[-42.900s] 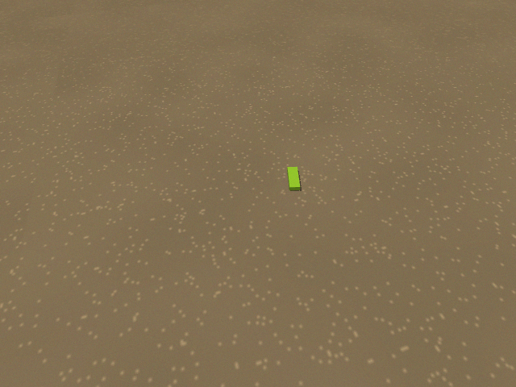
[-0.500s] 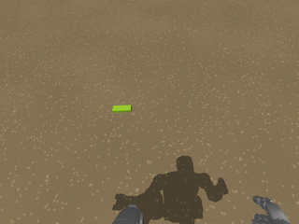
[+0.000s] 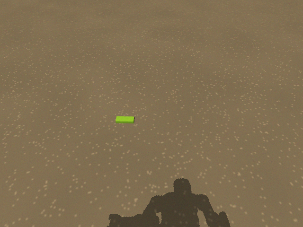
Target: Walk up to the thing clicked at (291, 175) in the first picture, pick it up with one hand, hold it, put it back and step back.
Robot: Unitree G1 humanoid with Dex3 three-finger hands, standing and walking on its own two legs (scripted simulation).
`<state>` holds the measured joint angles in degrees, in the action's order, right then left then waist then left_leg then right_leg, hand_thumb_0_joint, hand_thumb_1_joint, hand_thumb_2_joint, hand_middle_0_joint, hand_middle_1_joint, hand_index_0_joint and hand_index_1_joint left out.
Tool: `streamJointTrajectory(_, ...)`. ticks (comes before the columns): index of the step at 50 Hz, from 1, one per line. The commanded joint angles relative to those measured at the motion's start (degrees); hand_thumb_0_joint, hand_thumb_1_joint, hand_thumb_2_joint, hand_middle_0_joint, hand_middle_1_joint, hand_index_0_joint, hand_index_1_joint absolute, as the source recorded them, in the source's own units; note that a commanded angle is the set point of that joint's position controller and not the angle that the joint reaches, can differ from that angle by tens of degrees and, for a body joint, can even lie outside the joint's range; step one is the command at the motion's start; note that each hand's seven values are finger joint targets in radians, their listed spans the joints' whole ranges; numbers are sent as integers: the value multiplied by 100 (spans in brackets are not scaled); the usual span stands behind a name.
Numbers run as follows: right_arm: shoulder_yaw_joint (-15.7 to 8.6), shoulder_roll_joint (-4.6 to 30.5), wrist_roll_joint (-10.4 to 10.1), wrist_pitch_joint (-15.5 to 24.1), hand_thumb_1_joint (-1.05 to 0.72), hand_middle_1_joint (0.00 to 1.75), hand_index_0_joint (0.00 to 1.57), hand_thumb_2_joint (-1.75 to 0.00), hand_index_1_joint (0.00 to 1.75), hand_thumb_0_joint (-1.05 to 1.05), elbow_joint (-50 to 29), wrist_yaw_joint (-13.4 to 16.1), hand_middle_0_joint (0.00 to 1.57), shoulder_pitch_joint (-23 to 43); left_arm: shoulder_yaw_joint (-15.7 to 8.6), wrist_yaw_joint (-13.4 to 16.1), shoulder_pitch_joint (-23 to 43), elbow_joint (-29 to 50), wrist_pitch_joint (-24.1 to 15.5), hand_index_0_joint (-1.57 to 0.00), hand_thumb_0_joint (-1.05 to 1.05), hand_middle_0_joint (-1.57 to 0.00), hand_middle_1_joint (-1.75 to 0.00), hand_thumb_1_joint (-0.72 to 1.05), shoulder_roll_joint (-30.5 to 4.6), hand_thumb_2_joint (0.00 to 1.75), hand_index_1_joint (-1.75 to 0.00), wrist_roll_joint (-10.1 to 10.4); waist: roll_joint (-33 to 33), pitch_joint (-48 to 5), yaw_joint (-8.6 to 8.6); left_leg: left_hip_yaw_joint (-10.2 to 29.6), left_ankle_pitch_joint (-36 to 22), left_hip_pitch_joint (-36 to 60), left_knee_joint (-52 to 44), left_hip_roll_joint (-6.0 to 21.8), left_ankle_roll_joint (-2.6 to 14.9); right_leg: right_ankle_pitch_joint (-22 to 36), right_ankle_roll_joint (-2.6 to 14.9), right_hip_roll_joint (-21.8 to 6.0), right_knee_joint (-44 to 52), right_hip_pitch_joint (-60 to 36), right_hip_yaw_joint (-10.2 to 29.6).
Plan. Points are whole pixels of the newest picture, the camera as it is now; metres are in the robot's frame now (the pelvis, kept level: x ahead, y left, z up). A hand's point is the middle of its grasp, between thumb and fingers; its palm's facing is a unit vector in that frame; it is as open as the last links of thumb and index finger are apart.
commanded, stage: step back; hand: left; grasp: from above
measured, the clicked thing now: (125, 119) +1.07 +0.22 -0.75
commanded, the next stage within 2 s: stand in 0.62 s
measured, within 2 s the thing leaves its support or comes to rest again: neither
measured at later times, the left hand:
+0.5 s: hand out of the picture +0.12 +0.28 -0.15, palm faces +0.02 -0.93 -0.36, open 7.4 cm
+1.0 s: hand out of the picture +0.11 +0.27 -0.14, palm faces -0.02 -0.94 -0.34, open 7.4 cm
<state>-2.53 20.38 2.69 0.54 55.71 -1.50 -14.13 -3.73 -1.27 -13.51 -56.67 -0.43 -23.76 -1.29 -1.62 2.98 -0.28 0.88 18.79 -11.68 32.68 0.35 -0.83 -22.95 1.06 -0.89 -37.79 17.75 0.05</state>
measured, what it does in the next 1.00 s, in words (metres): stands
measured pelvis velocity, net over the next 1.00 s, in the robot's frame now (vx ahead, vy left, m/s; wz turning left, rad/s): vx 0.03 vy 0.02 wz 0.00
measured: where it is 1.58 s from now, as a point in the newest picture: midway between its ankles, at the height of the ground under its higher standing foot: outside the picture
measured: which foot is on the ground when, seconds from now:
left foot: down 0.00-1.00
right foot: down 0.00-1.00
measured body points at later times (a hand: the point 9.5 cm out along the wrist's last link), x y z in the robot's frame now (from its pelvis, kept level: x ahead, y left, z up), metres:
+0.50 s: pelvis +0.04 +0.02 +0.01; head +0.06 +0.02 +0.46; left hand +0.12 +0.33 -0.12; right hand +0.16 -0.27 -0.12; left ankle +0.06 +0.14 -0.73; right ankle +0.04 -0.11 -0.73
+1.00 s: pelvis +0.03 +0.02 +0.02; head +0.04 +0.02 +0.47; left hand +0.12 +0.31 -0.11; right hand +0.12 -0.28 -0.11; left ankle +0.06 +0.14 -0.73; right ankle +0.04 -0.11 -0.73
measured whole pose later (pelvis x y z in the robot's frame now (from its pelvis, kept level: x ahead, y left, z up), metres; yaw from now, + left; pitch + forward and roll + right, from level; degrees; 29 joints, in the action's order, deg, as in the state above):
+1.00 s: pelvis +0.03 +0.02 +0.02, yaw +0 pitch -3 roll +0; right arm -0.5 19.8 0.7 0.7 65.7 -1.1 -4.5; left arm 0.1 -0.3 -5.4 -65.8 -1.2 -19.8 -0.6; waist 0.0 2.8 -0.1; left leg -1.7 8.0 -7.5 18.5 1.5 -0.8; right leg -10.3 -0.8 -0.8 -18.7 5.5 0.0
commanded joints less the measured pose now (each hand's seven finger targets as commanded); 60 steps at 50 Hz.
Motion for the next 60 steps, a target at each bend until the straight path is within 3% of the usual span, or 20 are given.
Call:
streamJointTrajectory(1,-206,913,-141,35,-90,30,20,-90,30,0,-579,139,20,530,-365,170,-237,231,-306,-20,0,-20,-30,90,-1190,90,-30,-102,-143,-81,378,451,678,-1897,610,223,362,40,244,-458,1764,-1794,1285)
streamJointTrajectory(2,-200,874,-135,17,-90,30,20,-90,30,0,-618,187,20,648,-446,189,-293,240,-331,-20,0,-20,-30,90,-1701,90,-30,-114,-938,19,473,269,1439,-2229,1562,-342,193,-1226,824,-1665,2495,-1298,3053)
streamJointTrajectory(3,-323,1239,-99,10,-90,30,20,-90,30,0,-488,234,20,511,-478,176,49,414,-348,-20,0,-20,-30,90,-1801,90,-30,-120,-566,276,363,612,1629,-1843,2079,-86,139,-1291,1295,-2194,2511,-593,3437)
streamJointTrajectory(4,-335,1308,-123,34,-90,30,20,-90,30,0,-416,217,20,329,-441,185,186,492,-370,-20,0,-20,-30,90,-1596,90,-30,-73,-148,317,273,774,1355,-1769,2162,28,158,-639,1326,-2049,2285,-628,3043)
streamJointTrajectory(6,-311,1166,-140,60,-90,30,20,-90,30,0,-268,205,20,203,-364,219,406,499,-395,-20,0,-20,-30,90,-1368,90,-30,-43,-248,217,152,690,949,-1583,1880,178,147,325,1010,-1633,2013,-597,2118)
streamJointTrajectory(10,-288,1013,-103,115,-90,30,20,-90,30,0,-137,168,20,164,-260,193,606,529,-362,-20,0,-20,-30,90,-1241,90,-30,-14,-680,-274,47,-70,492,-513,404,140,100,2551,849,-1322,1354,-495,1054)
streamJointTrajectory(12,-302,958,-87,146,-90,30,20,-90,30,0,2,203,20,61,-157,196,706,525,-281,-20,0,-20,-30,90,-1110,90,-30,65,-493,-409,-114,-152,-945,254,-741,35,148,3128,485,-987,699,-246,638)
streamJointTrajectory(13,-350,1150,-74,164,-90,30,20,-90,30,0,1,236,20,80,-67,202,641,566,-257,-20,0,-20,-30,90,-904,90,-30,99,-35,-590,-81,399,-1819,586,-833,443,286,2932,230,-752,346,-103,492)
streamJointTrajectory(14,-362,1408,-48,188,-90,30,20,-90,30,0,-92,254,20,338,-14,198,585,583,-215,-20,0,-20,-30,90,-712,90,-30,159,570,-734,49,1379,-2043,450,-1146,1215,587,1950,-6,-296,37,-18,255)
streamJointTrajectory(15,-348,1633,-128,172,-90,30,20,-90,30,0,-173,228,20,754,-53,218,493,431,-139,-20,0,-20,-30,90,-835,90,-30,206,690,-655,202,1497,-1635,-169,-1063,1520,1031,450,-41,-39,118,-423,35)
streamJointTrajectory(16,-330,1581,-126,143,-90,30,20,-90,30,0,-173,201,20,980,-50,233,448,310,-137,-20,0,-20,-30,90,-874,90,-30,143,711,-496,239,1368,-1354,-483,-1007,1484,1046,179,-9,-88,377,-742,80)
streamJointTrajectory(19,-166,1218,-164,110,-90,30,20,-90,30,0,-41,199,20,1166,-56,216,525,107,-223,-20,0,-20,-30,90,-967,90,-30,95,640,-466,216,626,-1453,-391,-725,829,422,1631,101,-393,1018,-936,470)
streamJointTrajectory(21,-153,1187,-180,110,-90,30,20,-90,30,0,83,206,20,1115,-72,218,661,51,-248,-20,0,-20,-30,90,-1060,90,-30,117,522,-590,115,426,-1787,-105,-619,680,311,2331,144,-559,1064,-965,599)
streamJointTrajectory(25,-146,1177,-188,97,-90,30,20,-90,30,0,230,194,20,1234,-29,234,831,-58,-231,-20,0,-20,-30,90,-977,90,-30,117,373,-737,104,362,-2243,284,-749,763,370,2482,90,-534,1220,-988,504)
streamJointTrajectory(30,-126,1118,-195,77,-90,30,20,-90,30,0,333,181,20,1492,-15,225,918,-196,-212,-20,0,-20,-30,90,-954,90,-30,80,250,-632,117,278,-1823,358,-991,777,325,2376,44,-568,1508,-1000,550)
streamJointTrajectory(31,-76,1125,-246,128,-90,30,20,-90,30,0,360,168,20,1318,101,202,987,-320,-205,-20,0,-20,-30,90,-760,90,-30,110,236,-807,-5,464,-2244,593,-1203,819,315,2521,2,-557,1537,-1174,464)
streamJointTrajectory(33,-77,1171,-228,180,-90,30,20,-90,30,0,425,161,20,1424,121,191,954,-366,-202,-20,0,-20,-30,90,-745,90,-30,130,307,-739,65,416,-2545,733,-1238,816,293,2525,-53,-544,1701,-1153,455)
streamJointTrajectory(41,-46,1095,-232,181,-90,30,20,-90,30,0,530,158,20,1456,127,173,1169,-507,-193,-20,0,-20,-30,90,-850,90,-30,92,234,-543,37,370,-1946,650,-1606,788,178,2105,-44,-634,2055,-1291,467)
streamJointTrajectory(49,-40,1117,-210,155,-90,30,20,-90,30,0,649,132,20,1364,135,148,1101,-581,-174,-20,0,-20,-30,90,-883,90,-30,65,289,-190,19,448,-490,441,-1937,722,122,1012,-30,-591,2337,-834,491)
streamJointTrajectory(60,-19,1158,-198,138,-90,30,20,-90,30,0,697,124,20,1164,156,145,922,-589,-191,-20,0,-20,-30,90,-865,90,-30,78,203,-250,21,426,-636,357,-1794,699,143,991,-18,-625,2418,-844,548)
